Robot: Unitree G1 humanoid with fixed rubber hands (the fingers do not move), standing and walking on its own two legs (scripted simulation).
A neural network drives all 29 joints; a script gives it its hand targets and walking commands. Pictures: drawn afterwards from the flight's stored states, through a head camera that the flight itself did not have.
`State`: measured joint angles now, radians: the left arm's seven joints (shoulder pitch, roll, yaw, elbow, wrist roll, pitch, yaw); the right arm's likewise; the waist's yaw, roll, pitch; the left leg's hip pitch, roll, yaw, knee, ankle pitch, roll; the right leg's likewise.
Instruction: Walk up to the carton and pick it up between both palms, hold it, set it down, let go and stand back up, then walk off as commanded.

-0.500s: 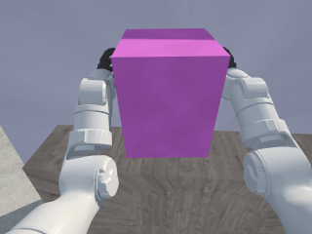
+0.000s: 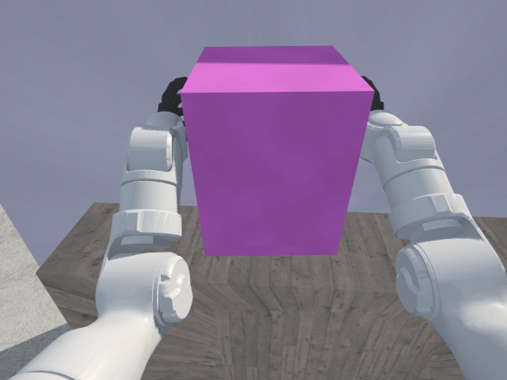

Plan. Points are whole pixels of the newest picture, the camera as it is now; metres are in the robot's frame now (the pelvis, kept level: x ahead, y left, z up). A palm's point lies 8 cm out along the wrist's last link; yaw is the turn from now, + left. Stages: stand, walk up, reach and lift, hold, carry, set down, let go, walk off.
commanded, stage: set down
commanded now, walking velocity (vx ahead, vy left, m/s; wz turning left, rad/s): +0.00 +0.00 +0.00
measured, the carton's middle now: (269, 149) +0.38 +0.01 +0.25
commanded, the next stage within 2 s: none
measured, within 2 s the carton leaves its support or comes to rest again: neither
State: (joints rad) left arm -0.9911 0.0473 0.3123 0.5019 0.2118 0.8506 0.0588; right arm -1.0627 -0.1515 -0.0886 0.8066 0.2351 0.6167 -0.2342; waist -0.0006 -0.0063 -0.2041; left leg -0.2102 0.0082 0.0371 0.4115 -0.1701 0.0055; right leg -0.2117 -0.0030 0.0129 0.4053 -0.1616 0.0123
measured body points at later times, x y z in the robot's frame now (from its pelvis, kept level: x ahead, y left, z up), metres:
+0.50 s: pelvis +0.01 +0.00 +0.00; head -0.04 +0.01 +0.45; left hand +0.42 +0.17 +0.28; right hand +0.44 -0.13 +0.28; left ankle +0.03 +0.11 -0.74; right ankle +0.04 -0.12 -0.74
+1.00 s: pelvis +0.02 +0.00 +0.00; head -0.02 +0.02 +0.45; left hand +0.44 +0.17 +0.25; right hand +0.45 -0.12 +0.26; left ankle +0.03 +0.11 -0.74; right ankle +0.04 -0.12 -0.74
